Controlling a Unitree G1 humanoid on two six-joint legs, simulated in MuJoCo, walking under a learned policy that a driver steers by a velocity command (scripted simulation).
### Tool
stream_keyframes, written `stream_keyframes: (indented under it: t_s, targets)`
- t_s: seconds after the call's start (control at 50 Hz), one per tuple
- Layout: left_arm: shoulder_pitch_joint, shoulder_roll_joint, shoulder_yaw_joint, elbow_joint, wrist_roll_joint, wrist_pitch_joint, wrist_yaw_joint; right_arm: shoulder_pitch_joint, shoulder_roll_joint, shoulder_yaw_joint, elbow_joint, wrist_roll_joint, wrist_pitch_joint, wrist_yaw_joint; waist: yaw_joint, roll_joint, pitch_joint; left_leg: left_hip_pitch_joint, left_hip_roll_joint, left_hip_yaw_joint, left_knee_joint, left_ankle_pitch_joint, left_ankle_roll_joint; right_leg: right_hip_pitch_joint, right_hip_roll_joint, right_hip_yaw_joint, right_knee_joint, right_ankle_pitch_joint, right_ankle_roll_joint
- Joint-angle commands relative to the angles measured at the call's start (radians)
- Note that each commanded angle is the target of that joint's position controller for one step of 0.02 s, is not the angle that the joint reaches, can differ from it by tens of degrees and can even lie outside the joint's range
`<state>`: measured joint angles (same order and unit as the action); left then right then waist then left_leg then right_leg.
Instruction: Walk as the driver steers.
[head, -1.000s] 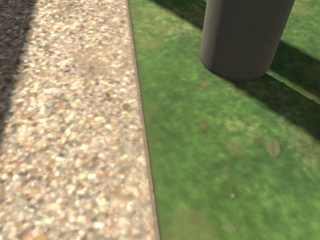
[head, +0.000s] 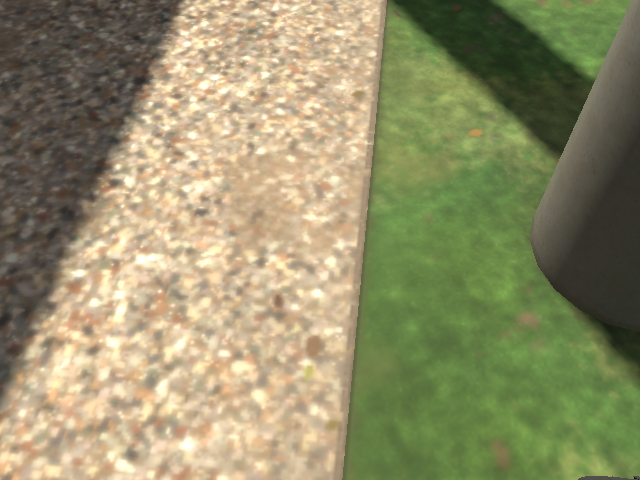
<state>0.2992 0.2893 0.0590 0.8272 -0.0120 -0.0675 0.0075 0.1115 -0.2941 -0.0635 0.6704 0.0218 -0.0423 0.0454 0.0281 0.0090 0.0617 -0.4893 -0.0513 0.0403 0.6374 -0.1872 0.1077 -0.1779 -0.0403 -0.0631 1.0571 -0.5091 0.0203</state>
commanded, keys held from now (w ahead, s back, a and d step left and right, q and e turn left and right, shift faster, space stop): w+q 0.18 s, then q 0.28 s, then no key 0.54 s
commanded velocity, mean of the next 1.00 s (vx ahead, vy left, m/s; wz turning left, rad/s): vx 0.21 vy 0.00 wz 0.39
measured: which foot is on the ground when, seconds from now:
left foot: down 0.00-0.38, up 0.40-0.74, down 0.76-1.00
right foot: up 0.00-0.36, down 0.38-1.00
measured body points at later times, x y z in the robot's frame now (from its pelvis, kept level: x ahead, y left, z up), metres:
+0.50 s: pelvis +0.25 -0.03 +0.01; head +0.29 -0.02 +0.46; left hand +0.38 +0.27 -0.07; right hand +0.42 -0.29 -0.10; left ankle +0.13 +0.07 -0.64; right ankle +0.39 -0.11 -0.72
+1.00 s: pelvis +0.31 +0.01 +0.02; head +0.31 +0.02 +0.47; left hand +0.30 +0.30 -0.11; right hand +0.55 -0.15 -0.08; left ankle +0.26 +0.11 -0.72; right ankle +0.39 -0.10 -0.72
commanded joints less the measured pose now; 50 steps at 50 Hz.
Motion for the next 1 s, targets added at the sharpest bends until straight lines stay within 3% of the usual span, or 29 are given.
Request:
stream_keyframes:
  t_s: [0.02,0.04,0.06,0.1,0.16,0.22,0.26,0.3,0.36,0.38,0.4,0.42,0.44,0.46,0.48,0.52,0.56,0.62,0.7,0.74,0.76,0.78,0.8,0.82,0.84,0.88,0.92,1.0]
  targets:
    - [-0.113,0.131,0.014,-0.156,-0.022,-0.082,-0.012,0.226,-0.167,-0.054,-0.016,-0.003,-0.019,-0.014,-0.114,0.015,-0.208,0.671,0.308,-0.592,-0.336,-0.005,0.227,-0.625,-0.026,0.157,0.232,0.098,-0.036]
    - [-0.114,0.134,0.019,-0.146,0.005,-0.081,-0.005,0.161,-0.136,-0.044,-0.029,-0.005,-0.019,-0.017,-0.073,-0.008,-0.147,0.533,0.271,-0.502,-0.348,0.108,0.205,-0.563,-0.053,0.150,0.147,0.139,-0.027]
    - [-0.092,0.141,0.026,-0.143,0.016,-0.070,-0.005,0.125,-0.116,-0.036,-0.048,-0.018,-0.020,-0.021,-0.037,0.016,-0.131,0.440,0.247,-0.453,-0.368,0.194,0.201,-0.490,-0.071,0.157,0.109,0.170,-0.019]
    - [-0.069,0.122,0.026,-0.142,0.025,-0.046,-0.005,0.107,-0.119,-0.037,-0.056,-0.017,-0.022,-0.028,-0.007,0.023,-0.113,0.341,0.225,-0.405,-0.401,0.275,0.207,-0.438,-0.073,0.141,0.034,0.191,0.011]
    - [-0.148,0.081,0.012,-0.168,0.031,-0.030,-0.002,0.140,-0.157,-0.048,-0.040,-0.011,-0.022,-0.047,-0.024,0.027,-0.073,0.244,0.180,-0.318,-0.417,0.315,0.186,-0.430,-0.051,0.113,-0.148,0.331,0.052]
    - [-0.267,0.055,-0.001,-0.195,0.031,-0.036,-0.009,0.172,-0.168,-0.053,-0.023,-0.005,-0.007,-0.061,-0.068,0.058,-0.053,0.189,0.111,-0.252,-0.365,0.348,0.119,-0.338,0.016,0.092,-0.398,0.540,0.057]
    - [-0.311,0.064,0.002,-0.210,0.022,-0.041,-0.017,0.220,-0.176,-0.057,-0.004,-0.002,0.009,-0.068,-0.090,0.076,-0.077,0.208,0.110,-0.277,-0.317,0.363,0.087,-0.280,0.063,0.089,-0.480,0.611,0.052]
    - [-0.315,0.089,0.013,-0.215,0.017,-0.042,-0.023,0.233,-0.164,-0.056,0.002,0.003,0.024,-0.074,-0.084,0.093,-0.096,0.270,0.125,-0.341,-0.248,0.333,0.064,-0.261,0.078,0.122,-0.539,0.586,0.037]
    - [-0.223,0.124,0.033,-0.193,0.024,-0.050,-0.024,0.169,-0.142,-0.054,-0.028,0.000,0.035,-0.085,-0.017,0.121,-0.131,0.330,0.119,-0.417,-0.090,0.331,0.016,-0.168,0.063,0.138,-0.625,0.571,-0.011]
    - [-0.161,0.149,0.040,-0.187,0.039,-0.055,-0.018,0.157,-0.108,-0.043,-0.047,-0.003,0.033,-0.083,0.013,0.091,-0.193,0.297,0.064,-0.389,0.039,0.290,-0.023,-0.023,0.001,0.159,-0.655,0.703,-0.050]
    - [-0.081,0.209,0.049,-0.190,0.058,-0.053,-0.008,0.218,-0.040,-0.022,-0.069,-0.026,0.030,-0.081,0.006,-0.095,-0.332,0.129,-0.023,-0.298,0.328,-0.137,-0.077,0.263,-0.226,0.344,-0.571,1.086,-0.132]
    - [-0.045,0.221,0.053,-0.171,0.051,-0.029,-0.013,0.423,-0.047,-0.012,-0.061,-0.005,0.028,-0.071,-0.061,-0.337,-0.487,-0.090,-0.093,-0.237,0.567,-0.602,-0.122,0.489,-0.459,0.682,-0.581,1.084,-0.334]
    - [-0.091,0.163,0.044,-0.194,0.026,-0.011,-0.011,0.415,-0.153,-0.035,-0.028,0.006,0.038,-0.071,-0.045,-0.216,-0.446,-0.152,0.000,-0.235,0.679,-0.491,-0.151,0.403,-0.433,0.703,-0.636,0.771,-0.324]
    - [-0.133,0.102,0.026,-0.213,0.026,0.004,-0.002,0.284,-0.195,-0.051,-0.045,0.009,0.057,-0.076,-0.009,-0.145,-0.317,-0.192,0.027,-0.188,0.707,-0.404,-0.172,0.292,-0.357,0.550,-0.665,0.614,-0.274]
    - [-0.179,0.078,0.012,-0.211,0.032,0.019,0.002,0.225,-0.190,-0.053,-0.052,0.005,0.079,-0.084,-0.014,-0.095,-0.237,-0.175,0.051,-0.163,0.684,-0.351,-0.182,0.161,-0.294,0.450,-0.697,0.529,-0.246]
    - [-0.234,0.095,0.011,-0.197,0.041,0.032,0.003,0.211,-0.138,-0.045,-0.067,-0.003,0.103,-0.089,-0.049,-0.135,-0.131,-0.067,0.074,-0.133,0.592,-0.304,-0.185,-0.064,-0.211,0.317,-0.763,0.482,-0.228]
    - [-0.245,0.099,0.015,-0.179,0.044,0.028,0.001,0.233,-0.082,-0.029,-0.061,-0.012,0.100,-0.090,-0.061,-0.148,-0.134,0.018,0.063,-0.095,0.464,-0.286,-0.181,-0.109,-0.179,0.227,-0.778,0.582,-0.241]
    - [-0.248,0.111,0.021,-0.157,0.027,0.030,-0.002,0.194,-0.057,-0.011,-0.066,-0.024,0.086,-0.082,-0.047,-0.138,-0.193,0.108,0.083,-0.086,0.263,-0.218,-0.167,-0.069,-0.206,0.191,-0.756,0.714,-0.270]
    - [-0.232,0.133,0.021,-0.127,0.009,0.051,-0.008,0.159,-0.075,-0.010,-0.065,-0.021,0.088,-0.064,-0.037,-0.142,-0.186,0.219,0.070,-0.054,0.034,-0.114,-0.139,-0.066,-0.209,0.194,-0.747,0.508,-0.256]
    - [-0.227,0.104,0.007,-0.106,-0.001,0.055,-0.012,0.173,-0.073,-0.011,-0.051,-0.032,0.086,-0.057,-0.062,-0.126,-0.158,0.349,0.052,-0.038,-0.162,0.000,-0.100,-0.136,-0.171,0.172,-0.709,0.363,-0.194]
    - [-0.187,0.069,-0.007,-0.087,0.005,0.051,-0.017,0.162,-0.097,-0.012,-0.066,-0.043,0.085,-0.060,-0.057,-0.080,-0.151,0.415,0.111,-0.119,-0.235,0.072,-0.066,-0.189,-0.136,0.150,-0.674,0.272,-0.120]
    - [-0.144,0.028,-0.021,-0.094,0.036,0.043,-0.027,0.143,-0.177,-0.022,-0.088,-0.052,0.087,-0.070,0.003,0.119,-0.167,0.446,0.285,-0.314,-0.268,0.205,0.000,-0.244,-0.032,0.045,-0.515,0.129,-0.036]
    - [-0.158,0.022,-0.022,-0.095,0.035,0.044,-0.020,0.078,-0.138,-0.009,-0.082,-0.059,0.081,-0.065,0.010,0.227,-0.138,0.249,0.325,-0.358,-0.324,0.026,0.081,-0.164,0.007,0.036,-0.531,0.112,-0.002]
    - [-0.182,0.063,-0.014,-0.085,0.035,0.048,-0.014,0.017,-0.090,0.003,-0.097,-0.058,0.068,-0.058,0.009,0.176,-0.092,0.194,0.253,-0.307,-0.335,-0.113,0.051,-0.097,0.002,0.046,-0.547,0.200,0.010]
    - [-0.195,0.062,-0.014,-0.075,0.040,0.049,-0.013,0.017,-0.065,0.010,-0.084,-0.061,0.057,-0.054,0.005,0.162,-0.087,0.189,0.206,-0.262,-0.322,-0.163,0.004,-0.070,0.004,0.047,-0.579,0.280,0.014]
    - [-0.167,0.082,-0.011,-0.050,0.044,0.058,-0.009,0.035,-0.077,0.009,-0.069,-0.054,0.043,-0.051,0.002,0.143,-0.068,0.177,0.171,-0.228,-0.307,-0.161,-0.038,-0.031,-0.015,0.064,-0.610,0.349,0.018]
    - [-0.158,0.094,-0.009,-0.029,0.032,0.053,-0.014,0.069,-0.066,0.015,-0.058,-0.051,0.042,-0.052,-0.008,0.070,-0.043,0.189,0.145,-0.201,-0.284,-0.132,-0.057,-0.046,-0.021,0.066,-0.624,0.337,0.001]
    - [-0.160,0.076,-0.013,0.010,0.029,0.042,-0.013,0.080,-0.069,0.011,-0.049,-0.044,0.043,-0.059,-0.015,0.010,-0.070,0.253,0.126,-0.170,-0.226,0.027,-0.053,-0.045,-0.027,0.070,-0.632,0.391,0.000]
